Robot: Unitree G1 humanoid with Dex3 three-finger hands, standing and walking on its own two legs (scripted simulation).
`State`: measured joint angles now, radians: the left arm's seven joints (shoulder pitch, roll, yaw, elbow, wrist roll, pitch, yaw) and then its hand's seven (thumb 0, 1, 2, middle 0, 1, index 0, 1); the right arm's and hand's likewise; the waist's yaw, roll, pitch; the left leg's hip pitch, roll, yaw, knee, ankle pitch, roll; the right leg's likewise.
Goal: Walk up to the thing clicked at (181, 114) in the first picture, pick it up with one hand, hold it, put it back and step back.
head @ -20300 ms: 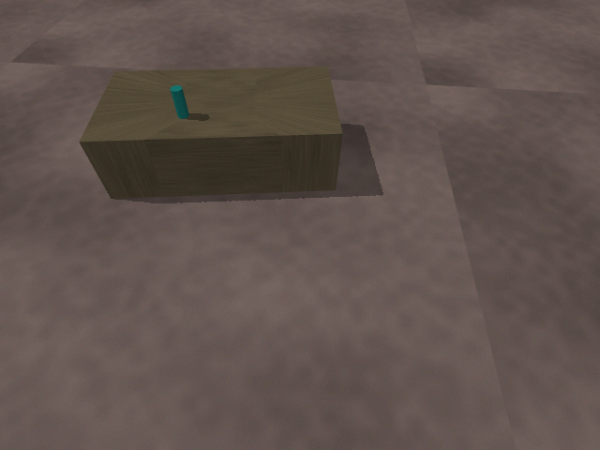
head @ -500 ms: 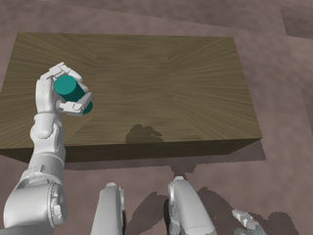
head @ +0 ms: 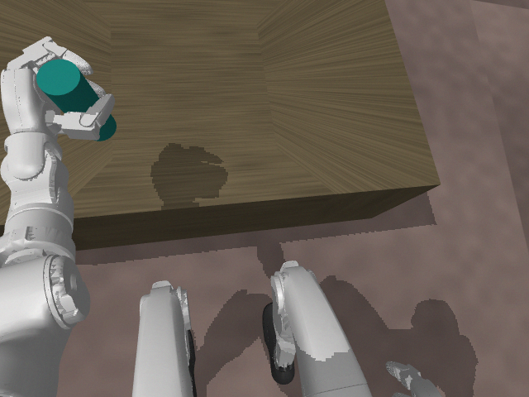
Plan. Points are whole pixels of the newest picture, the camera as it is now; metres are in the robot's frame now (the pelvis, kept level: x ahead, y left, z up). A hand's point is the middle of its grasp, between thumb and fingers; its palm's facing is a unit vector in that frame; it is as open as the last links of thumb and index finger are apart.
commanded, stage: crouch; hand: left
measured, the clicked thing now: (82, 105) +0.52 +0.20 -0.01
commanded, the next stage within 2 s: lower in 0.22 s
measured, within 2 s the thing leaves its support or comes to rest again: rests again in 1.20 s
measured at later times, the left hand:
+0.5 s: hand (94, 104) +0.55 +0.19 -0.04, palm faces +0.10 -0.99 -0.01, open 7.3 cm
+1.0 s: hand (104, 119) +0.56 +0.20 -0.11, palm faces +0.11 -0.99 -0.02, open 7.3 cm
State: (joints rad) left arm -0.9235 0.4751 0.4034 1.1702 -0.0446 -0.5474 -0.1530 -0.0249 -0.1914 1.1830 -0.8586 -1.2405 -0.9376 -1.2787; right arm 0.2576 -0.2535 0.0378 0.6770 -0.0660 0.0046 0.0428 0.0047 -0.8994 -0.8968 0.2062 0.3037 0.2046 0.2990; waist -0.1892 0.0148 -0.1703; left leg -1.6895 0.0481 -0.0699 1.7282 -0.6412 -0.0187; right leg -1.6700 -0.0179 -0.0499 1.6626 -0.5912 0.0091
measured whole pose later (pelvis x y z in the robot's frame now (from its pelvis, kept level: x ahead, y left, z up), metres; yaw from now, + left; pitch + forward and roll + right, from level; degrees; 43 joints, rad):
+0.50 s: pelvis -0.01 +0.00 -0.05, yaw -1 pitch +37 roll -5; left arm -1.03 0.52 0.42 1.21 -0.02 -0.51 -0.12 -0.02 -0.20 1.18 -0.87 -1.23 -0.95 -1.27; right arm 0.24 -0.25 0.07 0.65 -0.08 0.02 0.05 0.00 -0.91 -0.90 0.21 0.30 0.20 0.30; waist -0.21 0.02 -0.17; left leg -1.87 0.04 -0.08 1.89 -0.67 -0.01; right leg -1.85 -0.02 -0.05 1.82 -0.62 0.01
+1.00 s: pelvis -0.02 +0.00 -0.11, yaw -1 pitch +37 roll -5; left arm -1.10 0.59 0.45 1.22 0.02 -0.49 -0.12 -0.02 -0.20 1.19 -0.87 -1.23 -0.94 -1.27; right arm 0.23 -0.27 0.09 0.64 -0.09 0.04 0.06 0.00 -0.91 -0.90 0.21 0.30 0.20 0.30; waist -0.24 0.01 -0.12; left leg -2.06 0.03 -0.09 2.10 -0.70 -0.01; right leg -2.03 -0.03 -0.04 2.02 -0.64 0.02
